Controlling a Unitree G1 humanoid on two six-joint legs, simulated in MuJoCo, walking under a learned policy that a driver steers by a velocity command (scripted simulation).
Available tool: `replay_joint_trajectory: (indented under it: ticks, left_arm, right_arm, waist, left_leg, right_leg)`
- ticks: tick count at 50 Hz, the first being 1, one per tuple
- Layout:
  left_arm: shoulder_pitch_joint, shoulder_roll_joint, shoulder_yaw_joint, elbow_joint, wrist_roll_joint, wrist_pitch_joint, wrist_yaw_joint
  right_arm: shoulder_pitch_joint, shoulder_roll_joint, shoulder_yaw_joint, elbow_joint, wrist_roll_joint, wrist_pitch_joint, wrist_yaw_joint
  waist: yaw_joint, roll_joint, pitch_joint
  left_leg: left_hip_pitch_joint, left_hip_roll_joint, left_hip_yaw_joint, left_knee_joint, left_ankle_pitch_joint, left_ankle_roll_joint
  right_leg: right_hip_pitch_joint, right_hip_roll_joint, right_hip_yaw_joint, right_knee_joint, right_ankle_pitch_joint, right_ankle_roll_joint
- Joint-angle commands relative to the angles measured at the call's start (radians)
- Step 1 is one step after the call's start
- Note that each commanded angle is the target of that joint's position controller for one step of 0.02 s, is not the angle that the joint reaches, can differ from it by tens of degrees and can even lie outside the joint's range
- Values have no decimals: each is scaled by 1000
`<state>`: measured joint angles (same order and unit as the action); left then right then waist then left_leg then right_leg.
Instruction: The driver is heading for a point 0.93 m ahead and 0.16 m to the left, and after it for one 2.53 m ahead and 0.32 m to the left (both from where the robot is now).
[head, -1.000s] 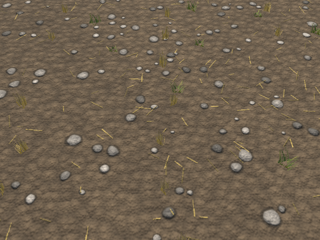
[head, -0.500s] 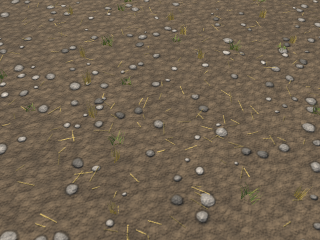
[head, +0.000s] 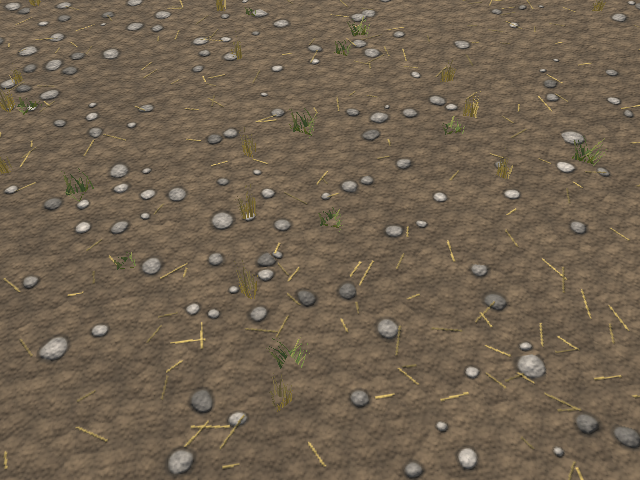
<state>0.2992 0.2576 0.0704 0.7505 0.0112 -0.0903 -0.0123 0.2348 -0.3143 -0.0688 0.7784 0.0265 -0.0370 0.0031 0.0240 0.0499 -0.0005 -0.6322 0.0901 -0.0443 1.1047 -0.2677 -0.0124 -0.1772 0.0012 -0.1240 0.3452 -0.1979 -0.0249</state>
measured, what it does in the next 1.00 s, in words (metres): walks ahead: left foot, then right foot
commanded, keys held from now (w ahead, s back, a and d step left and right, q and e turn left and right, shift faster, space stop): w+q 0.52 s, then w+e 0.48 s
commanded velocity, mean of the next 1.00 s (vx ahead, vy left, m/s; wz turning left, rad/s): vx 0.50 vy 0.00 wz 0.23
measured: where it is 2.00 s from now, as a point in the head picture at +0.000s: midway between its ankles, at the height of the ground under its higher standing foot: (299, 259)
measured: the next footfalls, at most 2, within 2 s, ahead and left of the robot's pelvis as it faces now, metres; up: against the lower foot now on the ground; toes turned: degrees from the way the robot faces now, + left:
left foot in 0.28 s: +0.29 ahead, +0.17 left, +0.00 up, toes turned +13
right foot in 0.80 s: +0.63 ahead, +0.07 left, +0.00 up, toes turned +17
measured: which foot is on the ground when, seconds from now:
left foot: up 0.00-0.26, down 0.28-0.82, up 0.84-1.00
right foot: down 0.00-0.28, up 0.30-0.78, down 0.80-1.00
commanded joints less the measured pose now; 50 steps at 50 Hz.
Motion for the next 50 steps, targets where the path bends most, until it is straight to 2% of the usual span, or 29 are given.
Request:
replay_joint_trajectory:
  ticks: [1,5,8,10,12,13,14,15,16,17,18,19,20,21,24,26,29,32,36,38,40,41,42,43,44,45,46,47,50]
  left_arm:
    - [-66,130,36,-52,2,-26,12]
    - [-38,170,50,-25,-7,-16,23]
    - [-4,196,62,0,-24,-2,24]
    - [6,215,69,13,-34,12,24]
    - [-7,246,76,15,-43,27,28]
    - [-22,242,72,12,-48,36,30]
    - [0,209,58,3,-32,34,35]
    - [83,67,11,-59,15,14,27]
    - [11,105,5,-73,-16,-25,17]
    - [-97,170,21,-100,-59,-45,9]
    - [-118,157,14,-104,-53,-55,13]
    - [-117,159,17,-92,-23,-57,21]
    - [-96,172,26,-85,-9,-48,23]
    - [-86,173,30,-84,-5,-35,20]
    - [-111,131,20,-92,6,-9,21]
    - [-184,106,8,-110,8,-6,20]
    - [-257,75,-10,-107,-5,-13,0]
    - [-331,90,-11,-125,-22,-18,-15]
    - [-376,108,-10,-158,-27,-24,-37]
    - [-311,123,-3,-148,-28,-24,-43]
    - [-91,179,30,-89,-20,-20,-37]
    - [66,243,46,-69,-16,-16,-31]
    - [103,299,59,-54,-23,-14,-38]
    - [114,209,37,-56,-45,-8,-37]
    - [60,182,29,-70,-36,-1,-29]
    - [17,182,27,-84,-23,5,-24]
    - [-14,169,23,-91,-19,9,-22]
    - [-30,158,16,-99,-12,9,-18]
    - [-35,161,18,-98,-22,10,-5]
  right_arm:
    - [0,-12,-2,-70,-7,5,7]
    - [-129,3,9,-109,-7,0,35]
    - [-205,-11,6,-148,-5,3,49]
    - [-224,-29,-1,-170,-7,5,56]
    - [-149,-65,-23,-168,-10,10,56]
    - [-4,-105,-50,-131,-6,11,51]
    - [169,-185,-89,-84,-2,18,35]
    - [169,-324,-113,-84,8,17,22]
    - [195,-272,-89,-128,-1,-1,28]
    - [174,-200,-69,-117,-10,-17,33]
    - [130,-169,-59,-117,-8,-25,32]
    - [53,-129,-46,-129,-8,-25,29]
    - [0,-102,-36,-149,-21,-25,24]
    - [-24,-97,-34,-162,-27,-25,21]
    - [-6,-122,-40,-151,-20,-32,4]
    - [25,-135,-45,-137,-14,-30,-8]
    - [59,-111,-33,-110,-14,-31,-13]
    - [118,-123,-32,-76,-15,-35,-7]
    - [163,-140,-37,-38,-18,-24,-9]
    - [136,-152,-40,-38,-18,-17,-14]
    - [94,-145,-34,-54,-22,-9,-22]
    - [94,-111,-17,-82,-44,-11,-30]
    - [210,-25,7,-98,-44,-33,-19]
    - [147,-95,2,-98,-32,-56,-6]
    - [43,-125,-6,-128,-5,-73,4]
    - [-16,-112,-1,-141,-11,-85,4]
    - [-43,-109,-5,-150,-33,-90,2]
    - [-28,-104,-8,-154,-42,-87,0]
    - [-8,-76,-4,-153,-45,-66,-7]
  waist:
    - [-33,-113,22]
    - [10,-100,57]
    - [32,-99,84]
    - [27,-106,85]
    - [-30,-132,15]
    - [-113,-115,-60]
    - [-183,-59,-154]
    - [-79,245,-210]
    - [-130,157,-389]
    - [-156,72,-264]
    - [-123,31,-177]
    - [-78,-15,-113]
    - [-35,1,-91]
    - [-15,9,-79]
    - [-6,-15,-44]
    - [-30,-12,-19]
    - [-77,27,-7]
    - [-119,30,26]
    - [-131,29,59]
    - [-89,45,25]
    - [30,23,-128]
    - [84,-83,-250]
    - [14,-351,-322]
    - [63,-252,-306]
    - [73,-180,-168]
    - [56,-80,-100]
    - [30,-36,-48]
    - [-3,-62,-49]
    - [-32,-107,-38]
  left_leg:
    - [-85,50,-56,-96,136,-8]
    - [-32,30,7,-319,289,13]
    - [-35,22,38,-407,249,44]
    - [-20,-2,74,-440,162,75]
    - [129,-77,142,-455,65,117]
    - [325,-134,172,-513,100,148]
    - [625,-125,88,-524,145,190]
    - [952,147,-463,-606,31,367]
    - [1029,246,-810,-793,-151,441]
    - [968,229,-692,-826,-108,383]
    - [839,192,-574,-815,-45,351]
    - [692,154,-474,-812,57,322]
    - [577,126,-406,-827,155,310]
    - [512,109,-381,-849,199,310]
    - [411,75,-290,-879,325,315]
    - [390,43,-243,-880,320,290]
    - [393,15,-159,-886,250,241]
    - [469,65,-177,-878,201,236]
    - [676,144,-188,-816,347,218]
    - [709,139,-144,-746,582,190]
    - [644,67,-46,-485,873,143]
    - [453,14,3,-197,614,104]
    - [38,-176,17,134,-167,21]
    - [-100,-137,-95,214,-263,25]
    - [-161,-95,-88,209,-180,31]
    - [-142,-61,-69,158,-117,34]
    - [-114,-37,-60,78,-77,25]
    - [-56,-19,-61,28,-49,17]
    - [-14,-13,-35,-93,-40,-25]
  right_leg:
    - [43,-286,143,-212,224,-177]
    - [65,-271,18,-216,223,-140]
    - [146,-297,-19,-194,217,-119]
    - [207,-312,-41,-135,320,-102]
    - [233,-300,-79,40,662,-76]
    - [191,-263,-117,237,762,-48]
    - [0,-222,-129,511,608,0]
    - [-472,-44,-87,906,-268,78]
    - [-592,20,180,1049,-419,69]
    - [-686,-26,210,1057,-329,42]
    - [-677,-67,205,986,-246,21]
    - [-609,-103,208,898,-186,21]
    - [-523,-126,218,839,-148,22]
    - [-473,-128,217,805,-130,28]
    - [-448,-109,187,668,-50,66]
    - [-450,-89,182,525,87,84]
    - [-380,-67,156,310,306,83]
    - [-397,-65,151,236,345,54]
    - [-517,-55,142,187,178,-14]
    - [-425,-20,111,172,98,-51]
    - [-82,32,83,150,159,-107]
    - [195,-125,313,161,220,-176]
    - [509,-319,805,56,28,-343]
    - [545,-319,893,-26,-158,-318]
    - [435,-293,767,-46,-136,-283]
    - [313,-257,676,-57,-42,-263]
    - [212,-224,614,-73,66,-257]
    - [152,-197,573,-91,144,-255]
    - [53,-164,501,-121,250,-267]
